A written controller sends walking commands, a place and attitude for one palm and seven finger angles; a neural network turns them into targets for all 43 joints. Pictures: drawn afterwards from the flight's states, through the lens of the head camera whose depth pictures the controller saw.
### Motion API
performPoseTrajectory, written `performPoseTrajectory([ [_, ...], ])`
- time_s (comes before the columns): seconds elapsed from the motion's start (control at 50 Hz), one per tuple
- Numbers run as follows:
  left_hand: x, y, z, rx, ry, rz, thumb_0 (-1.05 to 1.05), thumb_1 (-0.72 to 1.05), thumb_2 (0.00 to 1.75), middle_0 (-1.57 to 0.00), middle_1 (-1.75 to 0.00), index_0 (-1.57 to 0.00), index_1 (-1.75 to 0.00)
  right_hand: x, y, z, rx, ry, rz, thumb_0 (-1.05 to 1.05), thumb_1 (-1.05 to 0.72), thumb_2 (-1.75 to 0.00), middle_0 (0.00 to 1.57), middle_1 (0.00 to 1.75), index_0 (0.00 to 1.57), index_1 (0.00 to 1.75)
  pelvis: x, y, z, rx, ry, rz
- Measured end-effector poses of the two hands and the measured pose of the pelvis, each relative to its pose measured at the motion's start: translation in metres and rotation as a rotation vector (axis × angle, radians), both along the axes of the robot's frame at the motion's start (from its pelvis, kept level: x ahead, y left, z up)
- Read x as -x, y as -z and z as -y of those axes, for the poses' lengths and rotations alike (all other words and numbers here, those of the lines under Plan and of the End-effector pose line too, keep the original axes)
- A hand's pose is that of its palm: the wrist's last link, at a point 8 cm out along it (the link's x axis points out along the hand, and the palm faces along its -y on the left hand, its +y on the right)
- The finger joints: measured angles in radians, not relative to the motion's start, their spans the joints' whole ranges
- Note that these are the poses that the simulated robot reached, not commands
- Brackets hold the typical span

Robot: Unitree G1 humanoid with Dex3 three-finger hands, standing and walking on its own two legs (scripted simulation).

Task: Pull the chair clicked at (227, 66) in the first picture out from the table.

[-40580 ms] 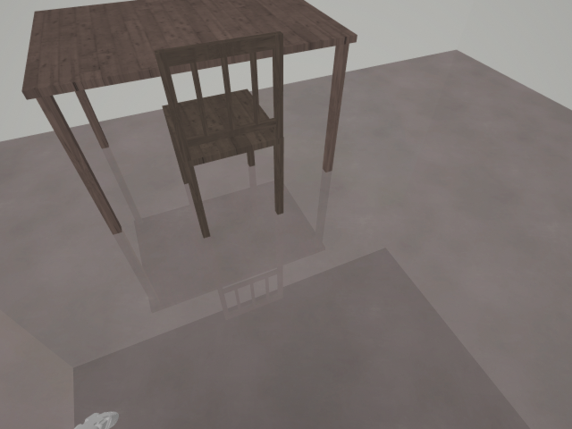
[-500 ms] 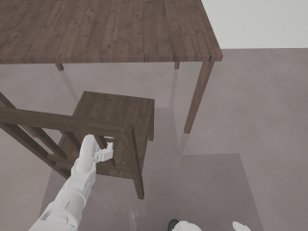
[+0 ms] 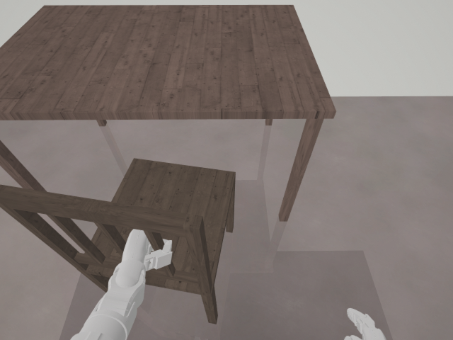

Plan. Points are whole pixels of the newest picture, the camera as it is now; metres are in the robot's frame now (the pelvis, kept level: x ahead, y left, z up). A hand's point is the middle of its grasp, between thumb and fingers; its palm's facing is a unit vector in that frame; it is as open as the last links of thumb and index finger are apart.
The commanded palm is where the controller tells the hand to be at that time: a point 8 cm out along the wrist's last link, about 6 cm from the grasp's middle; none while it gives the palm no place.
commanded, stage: stop walking, hand still on the chair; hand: left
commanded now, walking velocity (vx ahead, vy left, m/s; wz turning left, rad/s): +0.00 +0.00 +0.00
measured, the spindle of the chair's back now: (120, 245) +0.33 +0.25 -0.11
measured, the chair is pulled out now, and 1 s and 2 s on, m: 0.24 0.24 0.24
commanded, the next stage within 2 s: open the thumb and straighten the fingers in 0.14 s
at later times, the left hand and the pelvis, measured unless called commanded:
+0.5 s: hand (162, 249) +0.30 +0.14 -0.06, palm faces -0.04 -0.98 -0.20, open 8.2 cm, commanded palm +0.28 +0.20 -0.04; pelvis -0.01 +0.01 -0.02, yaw +0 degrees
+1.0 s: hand (154, 245) +0.30 +0.16 -0.06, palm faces -0.01 -0.98 -0.20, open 17.1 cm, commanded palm +0.28 +0.21 -0.03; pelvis -0.01 +0.01 -0.03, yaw +1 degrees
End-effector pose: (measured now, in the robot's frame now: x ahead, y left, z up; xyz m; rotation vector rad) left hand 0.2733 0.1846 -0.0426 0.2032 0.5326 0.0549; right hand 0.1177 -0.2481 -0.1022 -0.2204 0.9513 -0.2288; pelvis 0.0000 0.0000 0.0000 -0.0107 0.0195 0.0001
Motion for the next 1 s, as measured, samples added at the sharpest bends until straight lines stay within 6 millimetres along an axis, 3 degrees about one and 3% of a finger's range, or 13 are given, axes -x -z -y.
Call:
performPoseTrajectory([
  [0.28, -0.001, 0.000, -0.001, 0.006, 0.024, 0.004, 0.08, 0.70, 0.79, -0.26, -1.29, -0.50, -1.45, 0.025, 0.005, -0.014, -0.029, 0.022, -0.051, 0.01, -0.90, -0.90, 0.20, 0.30, 0.20, 0.30, 0.002, 0.000, -0.008, -0.002, 0.007, -0.005],
  [0.36, -0.003, 0.000, -0.006, 0.035, 0.019, 0.036, 0.07, 0.64, 0.77, -0.32, -1.34, -0.50, -1.45, 0.030, 0.007, -0.012, -0.050, 0.021, -0.041, 0.01, -0.90, -0.90, 0.20, 0.30, 0.20, 0.30, 0.004, 0.005, -0.008, -0.006, -0.001, -0.064],
  [0.44, -0.004, -0.002, -0.009, 0.017, 0.043, 0.065, 0.04, 0.45, 0.68, -0.39, -1.38, -0.50, -1.45, 0.031, 0.011, -0.009, -0.052, -0.002, -0.022, 0.01, -0.90, -0.90, 0.20, 0.30, 0.20, 0.30, 0.008, 0.012, -0.011, -0.005, -0.003, -0.102],
  [0.56, -0.011, -0.001, -0.017, -0.009, 0.036, 0.043, 0.02, -0.05, 0.44, -0.43, -1.35, -0.48, -1.39, 0.029, 0.022, -0.010, -0.060, -0.011, -0.002, 0.01, -0.90, -0.90, 0.20, 0.30, 0.20, 0.30, 0.012, 0.020, -0.015, -0.010, -0.001, -0.135],
  [0.64, -0.013, -0.004, -0.024, -0.009, 0.011, 0.042, 0.01, -0.29, 0.33, -0.40, -1.21, -0.43, -1.23, 0.026, 0.026, -0.013, -0.071, -0.016, 0.016, 0.01, -0.90, -0.90, 0.20, 0.30, 0.20, 0.30, 0.012, 0.023, -0.015, -0.011, -0.002, -0.148],
  [0.72, -0.011, -0.004, -0.021, 0.010, 0.023, 0.040, 0.00, -0.43, 0.26, -0.33, -0.99, -0.35, -1.00, 0.022, 0.029, -0.016, -0.079, -0.030, 0.032, 0.01, -0.90, -0.90, 0.20, 0.30, 0.20, 0.30, 0.010, 0.026, -0.015, -0.009, -0.006, -0.156],
  [0.8, -0.010, 0.000, -0.019, 0.009, 0.032, 0.022, 0.00, -0.49, 0.23, -0.25, -0.74, -0.26, -0.74, 0.016, 0.030, -0.017, -0.076, -0.042, 0.046, 0.01, -0.90, -0.90, 0.20, 0.30, 0.20, 0.30, 0.010, 0.029, -0.014, -0.010, -0.008, -0.158],
  [0.9, -0.014, -0.002, -0.031, -0.005, 0.001, 0.025, -0.01, -0.53, 0.21, -0.14, -0.40, -0.15, -0.41, 0.011, 0.028, -0.014, -0.063, -0.044, 0.056, 0.01, -0.90, -0.90, 0.20, 0.30, 0.20, 0.30, 0.010, 0.030, -0.010, -0.010, -0.010, -0.159],
  [1.0, -0.013, -0.004, -0.027, 0.009, 0.019, 0.030, -0.01, -0.54, 0.21, -0.08, -0.17, -0.06, -0.17, 0.008, 0.026, -0.010, -0.053, -0.050, 0.066, 0.01, -0.90, -0.90, 0.20, 0.30, 0.20, 0.30, 0.007, 0.030, -0.009, -0.004, -0.016, -0.165],
])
